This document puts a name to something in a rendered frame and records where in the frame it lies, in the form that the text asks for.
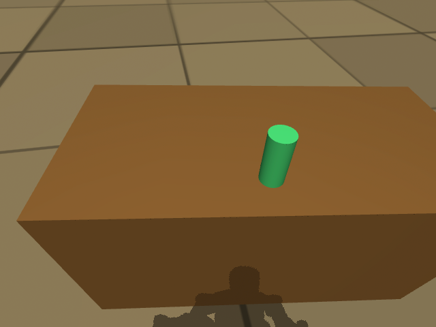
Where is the can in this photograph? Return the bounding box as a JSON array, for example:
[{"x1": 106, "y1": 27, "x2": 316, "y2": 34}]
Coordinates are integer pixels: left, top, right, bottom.
[{"x1": 258, "y1": 125, "x2": 298, "y2": 188}]

